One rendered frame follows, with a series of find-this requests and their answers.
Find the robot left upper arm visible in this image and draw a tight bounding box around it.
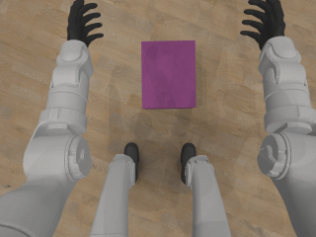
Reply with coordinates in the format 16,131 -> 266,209
0,134 -> 92,237

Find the robot left hand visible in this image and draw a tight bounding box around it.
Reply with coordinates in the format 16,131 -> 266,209
67,0 -> 104,48

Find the carton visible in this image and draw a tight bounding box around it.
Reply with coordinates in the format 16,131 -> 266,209
141,40 -> 197,110

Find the right robot forearm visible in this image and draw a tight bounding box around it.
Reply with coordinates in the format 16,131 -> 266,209
258,36 -> 316,136

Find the robot right hand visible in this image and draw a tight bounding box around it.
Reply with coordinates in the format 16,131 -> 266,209
240,0 -> 285,50

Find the robot left foot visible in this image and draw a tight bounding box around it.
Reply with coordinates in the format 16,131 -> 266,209
123,142 -> 139,182

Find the robot right upper arm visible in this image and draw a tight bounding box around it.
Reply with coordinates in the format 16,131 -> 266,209
257,131 -> 316,237

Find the left robot forearm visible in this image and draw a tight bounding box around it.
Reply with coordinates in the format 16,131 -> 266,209
23,39 -> 94,175

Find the left robot shin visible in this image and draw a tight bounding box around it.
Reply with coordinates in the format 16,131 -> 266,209
108,154 -> 134,170

